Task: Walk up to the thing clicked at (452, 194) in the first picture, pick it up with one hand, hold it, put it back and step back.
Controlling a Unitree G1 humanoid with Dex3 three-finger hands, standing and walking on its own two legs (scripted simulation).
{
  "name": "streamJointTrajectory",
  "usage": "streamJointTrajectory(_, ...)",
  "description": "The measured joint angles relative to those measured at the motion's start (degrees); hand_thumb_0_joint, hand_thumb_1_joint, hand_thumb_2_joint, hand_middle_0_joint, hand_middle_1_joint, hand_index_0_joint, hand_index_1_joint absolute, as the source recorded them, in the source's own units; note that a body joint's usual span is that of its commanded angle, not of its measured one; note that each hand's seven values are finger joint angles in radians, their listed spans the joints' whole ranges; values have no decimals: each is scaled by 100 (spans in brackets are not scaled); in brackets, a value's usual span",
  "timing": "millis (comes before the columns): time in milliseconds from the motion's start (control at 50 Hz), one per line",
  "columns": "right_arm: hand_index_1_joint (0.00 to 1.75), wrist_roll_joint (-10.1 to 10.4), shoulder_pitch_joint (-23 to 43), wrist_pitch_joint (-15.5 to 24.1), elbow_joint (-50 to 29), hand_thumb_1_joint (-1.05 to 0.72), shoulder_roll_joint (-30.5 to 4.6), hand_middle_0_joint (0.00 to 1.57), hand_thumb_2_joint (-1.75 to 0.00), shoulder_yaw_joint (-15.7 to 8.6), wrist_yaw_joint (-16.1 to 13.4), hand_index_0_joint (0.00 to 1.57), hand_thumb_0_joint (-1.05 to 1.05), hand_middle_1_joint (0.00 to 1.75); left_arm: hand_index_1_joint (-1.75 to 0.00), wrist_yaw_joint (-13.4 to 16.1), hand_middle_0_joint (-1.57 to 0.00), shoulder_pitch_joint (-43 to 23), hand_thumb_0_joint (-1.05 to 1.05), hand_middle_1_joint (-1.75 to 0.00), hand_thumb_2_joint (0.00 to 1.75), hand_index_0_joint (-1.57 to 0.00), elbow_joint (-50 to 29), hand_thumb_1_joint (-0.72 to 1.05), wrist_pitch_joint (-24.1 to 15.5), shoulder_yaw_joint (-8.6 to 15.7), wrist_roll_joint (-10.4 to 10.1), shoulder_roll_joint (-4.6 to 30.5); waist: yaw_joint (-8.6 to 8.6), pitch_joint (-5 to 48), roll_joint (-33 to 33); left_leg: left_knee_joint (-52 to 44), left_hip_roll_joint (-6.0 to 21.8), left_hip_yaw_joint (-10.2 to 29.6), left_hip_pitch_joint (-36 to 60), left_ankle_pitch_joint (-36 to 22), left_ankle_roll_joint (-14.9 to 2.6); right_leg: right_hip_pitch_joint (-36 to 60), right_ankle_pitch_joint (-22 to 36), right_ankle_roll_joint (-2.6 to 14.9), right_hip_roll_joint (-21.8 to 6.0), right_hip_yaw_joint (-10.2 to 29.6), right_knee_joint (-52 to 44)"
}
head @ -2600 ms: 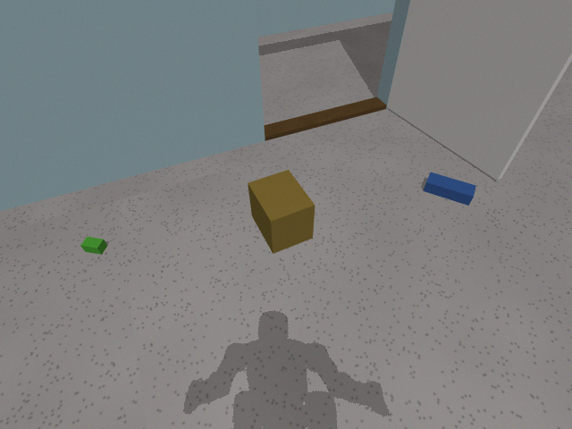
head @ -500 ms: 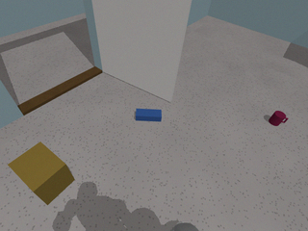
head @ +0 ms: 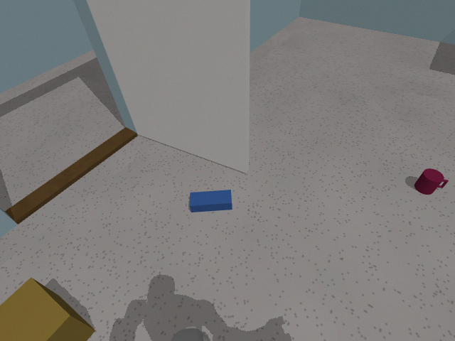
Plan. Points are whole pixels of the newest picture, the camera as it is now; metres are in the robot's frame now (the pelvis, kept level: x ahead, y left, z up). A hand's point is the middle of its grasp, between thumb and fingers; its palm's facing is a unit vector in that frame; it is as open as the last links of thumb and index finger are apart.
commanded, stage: walk up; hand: left
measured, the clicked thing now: (211, 201) +0.93 +0.19 -0.74
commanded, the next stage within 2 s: none
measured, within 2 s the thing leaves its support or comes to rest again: neither
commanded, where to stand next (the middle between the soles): +0.58 -0.10 m, yaw +5 degrees
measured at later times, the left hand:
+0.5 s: hand (137, 281) +0.28 +0.25 -0.14, palm faces -0.08 -0.94 -0.32, open 7.4 cm
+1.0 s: hand (186, 241) +0.38 +0.15 -0.13, palm faces +0.06 -0.93 -0.37, open 7.4 cm
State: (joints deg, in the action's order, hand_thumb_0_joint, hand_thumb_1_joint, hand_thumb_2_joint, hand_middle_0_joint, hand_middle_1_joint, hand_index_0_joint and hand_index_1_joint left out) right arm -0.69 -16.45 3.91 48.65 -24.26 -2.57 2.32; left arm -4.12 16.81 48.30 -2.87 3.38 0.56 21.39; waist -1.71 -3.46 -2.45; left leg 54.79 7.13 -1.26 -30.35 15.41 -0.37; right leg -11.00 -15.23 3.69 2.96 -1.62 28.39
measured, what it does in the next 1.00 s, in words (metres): walks ahead: left foot, then right foot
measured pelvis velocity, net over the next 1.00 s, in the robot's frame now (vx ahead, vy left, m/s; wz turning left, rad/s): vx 0.36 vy -0.13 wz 0.05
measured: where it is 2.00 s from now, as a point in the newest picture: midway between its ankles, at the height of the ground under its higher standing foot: (277, 280)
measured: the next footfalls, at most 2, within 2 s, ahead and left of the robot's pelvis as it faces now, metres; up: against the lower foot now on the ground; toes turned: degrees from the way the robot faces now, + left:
left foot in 0.16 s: +0.23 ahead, +0.13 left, +0.00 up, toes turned +7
right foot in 0.60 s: +0.38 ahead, -0.21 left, +0.00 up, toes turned -5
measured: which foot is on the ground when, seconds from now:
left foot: up 0.00-0.14, down 0.16-0.62, up 0.64-1.00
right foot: down 0.00-0.18, up 0.20-0.58, down 0.60-1.00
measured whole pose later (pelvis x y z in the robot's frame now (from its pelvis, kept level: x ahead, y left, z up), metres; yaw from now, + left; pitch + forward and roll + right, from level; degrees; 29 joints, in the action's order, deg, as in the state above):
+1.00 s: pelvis +0.36 -0.13 +0.00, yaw +3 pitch -2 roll -1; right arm -0.9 -16.7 2.3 50.4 -23.8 -2.5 2.8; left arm -2.5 20.2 48.4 -4.2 3.4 1.1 22.3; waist -3.4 -4.7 -1.6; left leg 44.5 2.8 1.2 -29.4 12.0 -0.4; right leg -7.5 -17.4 3.7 1.1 -8.7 26.7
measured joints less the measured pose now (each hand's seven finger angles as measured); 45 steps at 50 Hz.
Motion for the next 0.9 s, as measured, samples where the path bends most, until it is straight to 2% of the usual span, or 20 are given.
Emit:
streamJointTrajectory(80,30,-38,-62,-19,130,-90,17,21,-90,-28,39,21,1,30,-30,-20,-21,187,0,-30,90,-21,-90,90,-9,48,69,133,-121,46,78,-1106,-64,-148,37,-188,67,260,-331,14,108,-95,3)
streamJointTrajectory(140,30,-49,-90,49,182,-90,52,21,-90,-46,30,21,1,30,-30,-19,-21,303,0,-30,90,-21,-110,90,15,65,76,258,-171,44,227,-1902,-205,-216,398,-452,-14,397,-732,-36,106,-126,250)
streamJointTrajectory(180,30,-68,-72,160,154,-90,109,21,-90,-58,-11,21,1,30,-30,9,-21,353,0,-30,90,-21,-78,90,60,78,74,358,-138,-17,502,-2092,-411,-335,647,-751,-94,311,-1137,-39,-83,-72,879)
streamJointTrajectory(200,30,-98,-50,212,95,-90,124,21,-90,-59,-37,21,1,30,-30,34,-21,347,1,-30,90,-20,-36,90,98,93,66,353,-113,-62,613,-1944,-471,-416,677,-602,-100,116,-1190,-30,-147,26,1463)
streamJointTrajectory(240,30,-63,-27,264,-32,-90,124,21,-90,-52,-70,21,1,30,-30,65,-21,349,1,-30,90,-20,44,91,178,56,74,301,-13,-86,636,-1790,-435,-471,799,-313,-125,-394,-1266,-48,-48,189,2653)
streamJointTrajectory(280,30,-14,-47,261,-112,-90,158,21,-90,-37,-100,21,1,30,-30,60,-21,316,1,-30,90,-20,112,91,217,-1,94,312,92,-87,651,-1920,-378,-489,1059,-208,-139,-899,-1128,-105,-40,250,3439)
streamJointTrajectory(320,30,20,-137,262,-153,-90,197,21,-90,7,-125,21,1,30,-30,36,-21,237,1,-30,90,-20,122,91,212,8,85,367,167,-84,726,-2183,-367,-493,1353,-220,-81,-1315,-858,-175,-191,330,3627)
streamJointTrajectory(440,30,12,-433,232,-62,-90,122,21,-90,64,-71,21,1,30,-30,-114,-20,-26,1,-30,90,-20,13,91,214,117,62,470,218,-77,819,-2614,-327,-522,1987,-69,66,-1917,-110,-413,-852,411,2429)
streamJointTrajectory(520,30,0,-572,205,-11,-90,-48,21,-90,19,-35,21,1,30,-30,-197,-20,-181,0,-30,90,-20,86,91,240,137,86,411,295,-32,664,-2590,-231,-523,2243,215,193,-1800,331,-393,-1028,284,1374)
streamJointTrajectory(580,30,2,-665,133,47,-90,-153,21,-90,-21,-39,21,1,30,-30,-218,-20,-259,0,-30,90,-20,142,91,194,149,99,391,355,72,506,-2323,-103,-450,2308,578,312,-1443,451,-315,-971,112,875)
streamJointTrajectory(600,30,-6,-691,101,72,-90,-181,21,-90,-29,-50,21,1,30,-30,-210,-20,-274,0,-30,90,-20,147,91,153,162,108,392,349,112,437,-2126,-26,-409,2281,762,304,-1319,493,-341,-899,65,798)
streamJointTrajectory(640,30,-16,-645,19,165,-90,-238,21,-90,-58,-100,21,1,30,-30,-158,-20,-384,0,-30,90,-20,145,91,42,187,133,289,333,37,98,-1269,216,-91,2027,1047,39,-1261,217,-346,-678,-181,1128)
streamJointTrajectory(660,30,0,-604,-30,219,-90,-211,21,-90,-47,-127,21,1,30,-30,-121,-20,-411,0,-30,90,-20,100,91,-19,175,131,255,289,13,66,-609,93,96,1781,1121,-22,-1240,62,-315,-667,-232,1257)
streamJointTrajectory(700,30,7,-482,-102,309,-90,-154,20,-90,10,-156,20,1,30,-30,-62,-21,-391,0,-30,90,-20,19,91,-76,123,71,172,145,-11,91,458,-244,178,1291,1165,-81,-1100,-58,-235,-684,-220,1213)
streamJointTrajectory(740,30,58,-341,-92,326,-90,-135,20,-90,40,-142,20,1,30,-30,1,-21,-310,0,-30,90,-20,-4,91,-86,59,15,72,60,-41,31,894,-419,178,866,946,-125,-831,9,-190,-635,-259,871)
streamJointTrajectory(800,30,87,-180,-36,225,-90,-95,20,-90,54,-88,20,1,30,-30,69,-21,-142,0,-30,90,-20,33,90,-100,-10,-15,12,-7,-71,-53,731,-477,206,401,514,-146,-459,121,-112,-485,-345,358)
streamJointTrajectory(900,30,37,-62,-77,136,-90,-8,20,-90,29,-5,20,1,30,-30,134,-21,135,0,-30,90,-21,66,90,-119,-32,5,34,-55,-89,-48,-43,-506,351,22,-2,-22,4,70,-1,-267,-537,-103)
